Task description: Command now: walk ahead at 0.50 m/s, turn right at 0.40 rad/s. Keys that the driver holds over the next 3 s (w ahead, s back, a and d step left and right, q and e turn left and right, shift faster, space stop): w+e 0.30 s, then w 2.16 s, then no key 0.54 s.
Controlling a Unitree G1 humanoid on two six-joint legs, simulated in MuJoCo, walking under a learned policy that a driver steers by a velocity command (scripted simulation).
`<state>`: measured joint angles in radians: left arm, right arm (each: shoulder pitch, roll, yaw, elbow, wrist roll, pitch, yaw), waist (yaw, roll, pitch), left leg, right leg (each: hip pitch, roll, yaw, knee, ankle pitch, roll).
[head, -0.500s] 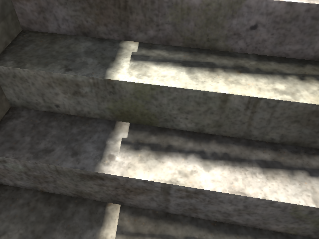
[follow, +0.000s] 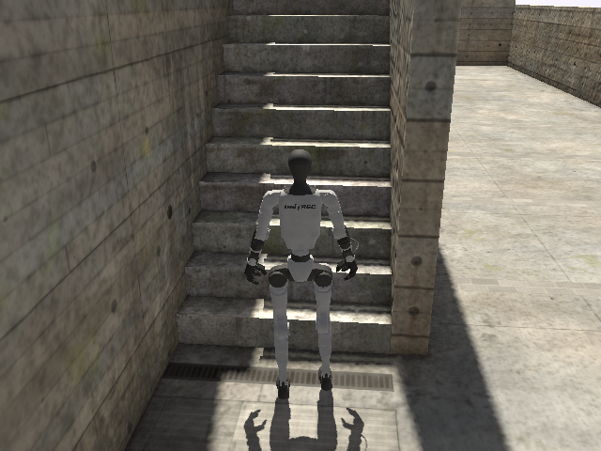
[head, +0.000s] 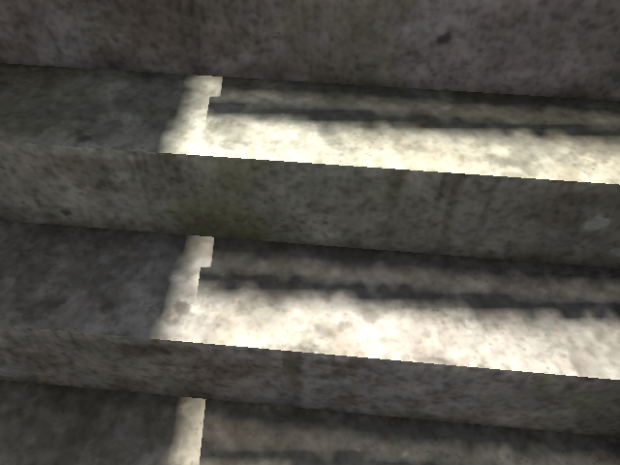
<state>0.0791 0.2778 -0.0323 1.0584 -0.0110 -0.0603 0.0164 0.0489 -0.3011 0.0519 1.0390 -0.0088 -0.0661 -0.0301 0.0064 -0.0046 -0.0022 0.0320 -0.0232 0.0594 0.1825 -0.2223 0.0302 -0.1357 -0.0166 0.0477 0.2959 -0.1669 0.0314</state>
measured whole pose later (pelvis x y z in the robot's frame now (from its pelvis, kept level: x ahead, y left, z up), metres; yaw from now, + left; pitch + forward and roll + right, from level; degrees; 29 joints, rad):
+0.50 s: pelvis +0.01 -0.04 +0.00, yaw -13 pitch +1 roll +0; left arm 0.14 0.27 0.02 0.95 0.03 -0.01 0.03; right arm 0.11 -0.31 0.04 0.95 -0.03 -0.06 -0.02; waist -0.02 0.02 0.05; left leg -0.27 0.03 -0.01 0.67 -0.45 -0.02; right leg -0.17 0.12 0.17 0.32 -0.15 -0.05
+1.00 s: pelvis +0.07 -0.03 +0.00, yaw -14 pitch +0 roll +0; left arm 0.10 0.22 -0.04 0.94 0.01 -0.06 0.02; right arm 0.06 -0.25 0.05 0.90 -0.02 -0.07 -0.03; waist 0.00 -0.01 0.00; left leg -0.09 -0.03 0.03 0.25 -0.17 0.03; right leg -0.05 0.05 0.18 0.26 -0.20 -0.01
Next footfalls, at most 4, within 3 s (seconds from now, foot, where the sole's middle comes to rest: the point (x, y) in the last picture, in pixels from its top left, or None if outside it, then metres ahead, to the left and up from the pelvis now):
0.58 left None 0.10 0.07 -0.79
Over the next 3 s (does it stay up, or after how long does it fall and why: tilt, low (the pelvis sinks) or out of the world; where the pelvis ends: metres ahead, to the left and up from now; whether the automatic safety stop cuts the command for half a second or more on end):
stays up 0.03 -0.04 0.00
